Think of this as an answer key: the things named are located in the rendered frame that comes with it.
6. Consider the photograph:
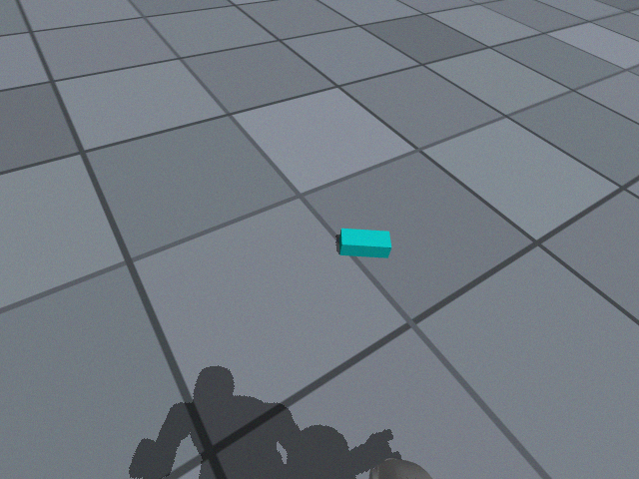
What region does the carton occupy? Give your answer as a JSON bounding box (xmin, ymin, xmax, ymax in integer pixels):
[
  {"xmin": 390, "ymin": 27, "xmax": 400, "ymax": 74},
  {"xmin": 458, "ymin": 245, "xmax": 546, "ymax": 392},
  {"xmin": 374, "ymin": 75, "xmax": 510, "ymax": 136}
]
[{"xmin": 339, "ymin": 229, "xmax": 391, "ymax": 258}]

